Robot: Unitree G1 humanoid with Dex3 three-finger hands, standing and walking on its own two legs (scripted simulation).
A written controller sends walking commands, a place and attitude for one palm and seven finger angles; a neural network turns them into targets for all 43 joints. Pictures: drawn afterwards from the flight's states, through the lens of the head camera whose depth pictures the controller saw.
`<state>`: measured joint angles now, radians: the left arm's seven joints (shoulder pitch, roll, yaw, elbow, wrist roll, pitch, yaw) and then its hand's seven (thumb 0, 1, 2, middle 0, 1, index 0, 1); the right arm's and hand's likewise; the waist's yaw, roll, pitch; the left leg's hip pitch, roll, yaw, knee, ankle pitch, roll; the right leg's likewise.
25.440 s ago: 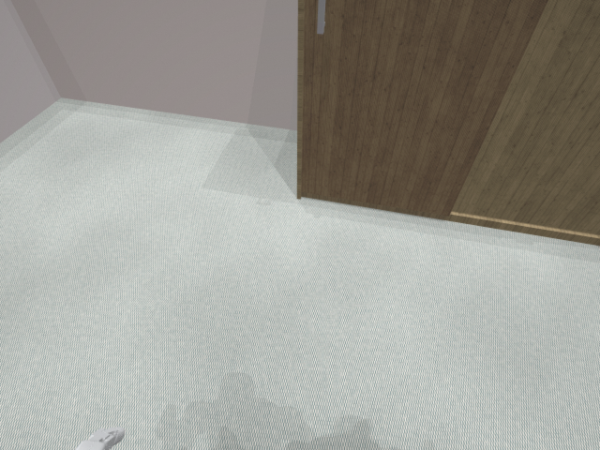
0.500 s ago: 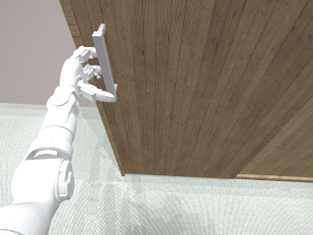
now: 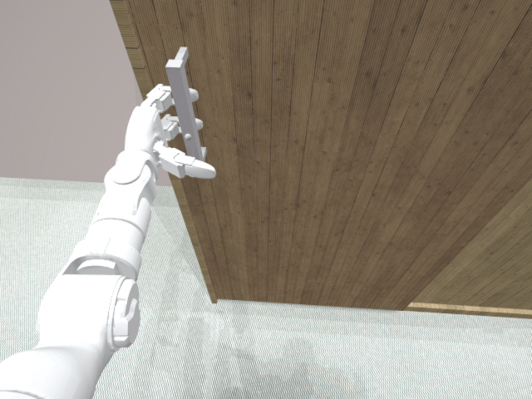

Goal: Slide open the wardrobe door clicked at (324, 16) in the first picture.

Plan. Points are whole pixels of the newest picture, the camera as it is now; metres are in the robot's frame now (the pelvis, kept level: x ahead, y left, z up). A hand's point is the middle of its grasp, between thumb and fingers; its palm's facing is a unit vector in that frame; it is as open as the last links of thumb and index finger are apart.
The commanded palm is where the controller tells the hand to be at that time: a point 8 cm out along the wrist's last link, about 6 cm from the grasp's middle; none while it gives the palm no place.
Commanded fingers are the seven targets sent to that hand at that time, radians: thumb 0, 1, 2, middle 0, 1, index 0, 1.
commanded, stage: slide the fingers in behind the handle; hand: left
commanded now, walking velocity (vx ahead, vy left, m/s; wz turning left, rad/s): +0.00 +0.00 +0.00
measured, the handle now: (191, 119) +0.51 +0.12 +0.15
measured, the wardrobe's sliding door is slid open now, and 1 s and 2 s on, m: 0.00 0.00 0.00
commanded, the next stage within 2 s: grip the handle and tug to test in 0.58 s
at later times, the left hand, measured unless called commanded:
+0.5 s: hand (203, 136) +0.46 +0.10 +0.15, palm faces -0.08 -1.00 -0.02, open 13.9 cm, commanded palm +0.44 +0.15 +0.15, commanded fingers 0.00 -0.50 0.30 -0.30 -1.20 -0.30 -1.20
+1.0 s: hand (201, 134) +0.47 +0.10 +0.15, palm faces -0.08 -1.00 -0.01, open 11.5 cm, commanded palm +0.44 +0.16 +0.15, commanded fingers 0.00 0.29 0.64 -0.38 -1.31 -0.38 -1.31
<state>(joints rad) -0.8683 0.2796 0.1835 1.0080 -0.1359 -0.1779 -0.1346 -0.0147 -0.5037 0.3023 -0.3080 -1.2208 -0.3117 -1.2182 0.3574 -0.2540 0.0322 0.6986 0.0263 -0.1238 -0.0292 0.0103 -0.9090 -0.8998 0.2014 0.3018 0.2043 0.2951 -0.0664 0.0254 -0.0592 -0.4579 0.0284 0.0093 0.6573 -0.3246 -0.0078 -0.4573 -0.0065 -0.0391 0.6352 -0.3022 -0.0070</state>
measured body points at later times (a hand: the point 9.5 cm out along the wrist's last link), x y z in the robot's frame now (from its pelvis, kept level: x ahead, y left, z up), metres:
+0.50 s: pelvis +0.00 -0.01 +0.00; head +0.03 -0.02 +0.45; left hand +0.46 +0.15 +0.16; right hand +0.06 -0.26 -0.12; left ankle +0.00 +0.12 -0.72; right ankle +0.01 -0.12 -0.72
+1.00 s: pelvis +0.00 +0.00 +0.00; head +0.03 -0.01 +0.45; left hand +0.46 +0.15 +0.15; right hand +0.06 -0.26 -0.12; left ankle +0.00 +0.12 -0.72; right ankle +0.01 -0.12 -0.72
